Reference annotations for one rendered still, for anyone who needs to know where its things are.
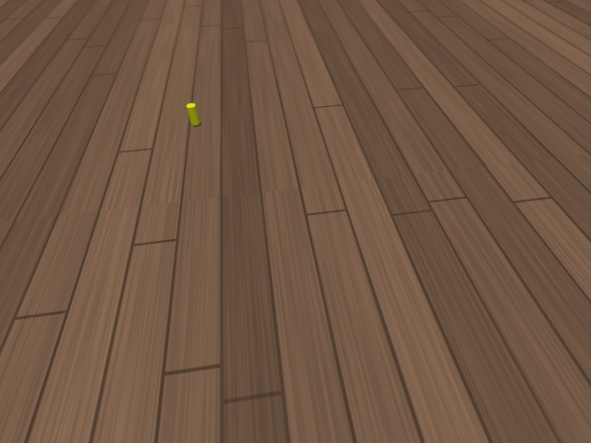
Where can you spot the can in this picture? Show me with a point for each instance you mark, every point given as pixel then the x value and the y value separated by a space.
pixel 193 114

